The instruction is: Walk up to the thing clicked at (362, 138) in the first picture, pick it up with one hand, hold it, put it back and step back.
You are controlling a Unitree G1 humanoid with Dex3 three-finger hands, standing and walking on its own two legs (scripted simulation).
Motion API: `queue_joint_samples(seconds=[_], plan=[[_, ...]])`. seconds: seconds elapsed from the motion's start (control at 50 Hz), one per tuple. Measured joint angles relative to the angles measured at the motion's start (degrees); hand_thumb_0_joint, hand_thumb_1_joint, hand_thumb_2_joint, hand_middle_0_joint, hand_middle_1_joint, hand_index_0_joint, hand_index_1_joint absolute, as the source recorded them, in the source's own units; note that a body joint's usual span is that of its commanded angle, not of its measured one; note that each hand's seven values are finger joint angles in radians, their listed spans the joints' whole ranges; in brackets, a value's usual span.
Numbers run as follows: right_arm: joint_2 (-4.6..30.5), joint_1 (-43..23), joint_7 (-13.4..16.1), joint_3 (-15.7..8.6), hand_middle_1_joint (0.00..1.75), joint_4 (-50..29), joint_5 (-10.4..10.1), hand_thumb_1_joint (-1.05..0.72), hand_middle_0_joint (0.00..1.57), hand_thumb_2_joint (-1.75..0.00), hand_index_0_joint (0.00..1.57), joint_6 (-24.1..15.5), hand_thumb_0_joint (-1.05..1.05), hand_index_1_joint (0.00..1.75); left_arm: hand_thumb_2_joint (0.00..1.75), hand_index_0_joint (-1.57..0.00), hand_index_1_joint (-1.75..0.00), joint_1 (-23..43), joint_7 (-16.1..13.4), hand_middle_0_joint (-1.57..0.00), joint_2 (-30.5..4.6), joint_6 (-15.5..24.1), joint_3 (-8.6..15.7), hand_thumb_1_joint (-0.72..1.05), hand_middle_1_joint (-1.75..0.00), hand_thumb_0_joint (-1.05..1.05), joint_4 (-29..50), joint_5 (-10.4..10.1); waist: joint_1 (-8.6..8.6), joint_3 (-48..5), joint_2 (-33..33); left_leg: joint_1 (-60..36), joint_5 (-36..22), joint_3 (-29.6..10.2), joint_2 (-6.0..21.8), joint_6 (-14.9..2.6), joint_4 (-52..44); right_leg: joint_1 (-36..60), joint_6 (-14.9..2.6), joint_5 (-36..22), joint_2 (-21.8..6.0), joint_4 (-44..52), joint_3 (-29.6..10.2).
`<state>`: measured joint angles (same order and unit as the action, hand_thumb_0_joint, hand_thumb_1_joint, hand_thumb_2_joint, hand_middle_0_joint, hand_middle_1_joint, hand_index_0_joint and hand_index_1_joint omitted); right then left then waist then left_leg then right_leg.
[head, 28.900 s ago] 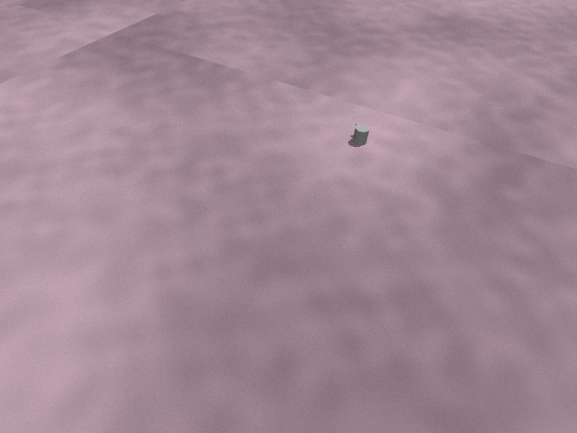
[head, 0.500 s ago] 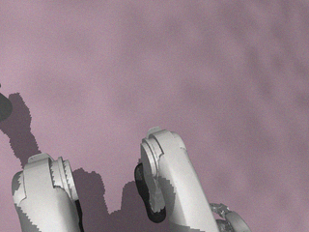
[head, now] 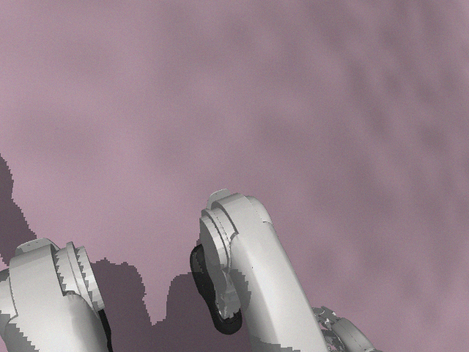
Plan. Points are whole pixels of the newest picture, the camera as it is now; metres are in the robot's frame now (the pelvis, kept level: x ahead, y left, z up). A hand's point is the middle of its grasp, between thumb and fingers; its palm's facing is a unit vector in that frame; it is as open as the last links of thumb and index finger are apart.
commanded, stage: open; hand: left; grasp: from above
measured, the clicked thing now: out of the picture +0.45 +0.33 -0.26
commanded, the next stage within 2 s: withdraw in 1.26 s
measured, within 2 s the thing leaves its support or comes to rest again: neither
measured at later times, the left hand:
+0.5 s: hand out of the picture +0.45 +0.32 -0.23, palm faces -0.43 -0.13 -0.90, open 12.1 cm
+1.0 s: hand out of the picture +0.45 +0.32 -0.22, palm faces -0.43 -0.14 -0.89, open 13.8 cm
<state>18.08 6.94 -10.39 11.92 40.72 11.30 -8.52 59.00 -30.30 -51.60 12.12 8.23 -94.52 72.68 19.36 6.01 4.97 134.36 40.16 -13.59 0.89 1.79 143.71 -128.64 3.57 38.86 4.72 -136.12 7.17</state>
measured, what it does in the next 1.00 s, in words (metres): stands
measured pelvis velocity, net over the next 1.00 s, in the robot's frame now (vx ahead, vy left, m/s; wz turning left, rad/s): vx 0.00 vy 0.00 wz -0.02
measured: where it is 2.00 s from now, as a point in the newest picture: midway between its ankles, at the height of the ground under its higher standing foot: (165, 330)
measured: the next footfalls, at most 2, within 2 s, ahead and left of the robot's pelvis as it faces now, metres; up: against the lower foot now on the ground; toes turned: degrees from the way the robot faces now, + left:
none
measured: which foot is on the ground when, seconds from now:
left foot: down 0.00-1.00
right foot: down 0.00-1.00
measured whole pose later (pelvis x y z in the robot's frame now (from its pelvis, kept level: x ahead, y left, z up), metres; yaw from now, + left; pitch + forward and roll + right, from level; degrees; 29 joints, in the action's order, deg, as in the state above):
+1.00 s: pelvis +0.00 +0.00 +0.01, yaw -1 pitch +29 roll -13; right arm 18.4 6.6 -12.6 14.0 39.8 11.5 -11.2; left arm 58.9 -30.7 -53.6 10.9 6.0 -93.2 70.5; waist 20.0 6.9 5.8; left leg 133.7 40.5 -14.9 0.9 1.7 143.4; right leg -127.4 3.6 38.7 4.8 -134.6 8.3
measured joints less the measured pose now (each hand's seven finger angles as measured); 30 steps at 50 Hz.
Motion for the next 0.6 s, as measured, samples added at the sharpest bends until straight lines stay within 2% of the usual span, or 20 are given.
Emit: queue_joint_samples(seconds=[0.16,0.3,0.42,0.6], plan=[[0.1,0.4,-0.3,1.3,0.30,-0.2,0.6,-0.90,0.21,-0.90,0.20,-0.9,0.00,0.30,0.68,-0.66,-0.72,1.3,-1.7,-0.62,-1.5,0.7,-1.3,-0.11,-0.73,0.01,-3.5,1.3,0.80,-0.1,0.6,0.2,-0.6,-0.5,-0.1,-0.27,0.5,0.2,0.03,-0.6,0.1,0.1,0.4],[0.0,0.8,-0.8,2.0,0.30,-0.2,0.8,-0.90,0.21,-0.90,0.20,-2.1,0.00,0.30,0.72,-0.57,-0.80,1.1,-3.0,-0.54,-1.8,0.4,-1.8,-0.13,-0.82,0.00,-4.5,2.2,1.21,0.0,0.8,0.0,-0.6,-0.7,0.1,-0.51,0.6,0.6,0.28,-0.9,0.4,0.4,0.6],[0.0,0.9,-1.4,2.1,0.30,-0.1,0.9,-0.90,0.21,-0.90,0.20,-3.0,0.00,0.30,0.78,-0.45,-0.87,1.6,-4.0,-0.43,-2.1,-0.4,-1.8,-0.22,-0.90,0.00,-4.7,1.5,1.40,0.1,1.0,0.3,-0.7,-0.7,0.1,-0.66,0.6,0.4,0.32,-1.0,0.4,0.5,0.6],[0.3,0.8,-2.1,2.3,0.30,-0.2,0.7,-0.90,0.21,-0.90,0.20,-3.9,0.00,0.30,0.90,-0.29,-0.97,1.9,-2.9,-0.28,-2.6,-1.8,-2.1,-0.37,-0.99,0.00,-3.6,-0.3,1.62,0.7,1.0,0.5,-0.4,-0.9,0.1,-0.53,0.5,0.2,0.36,-0.8,0.4,0.6,0.8]])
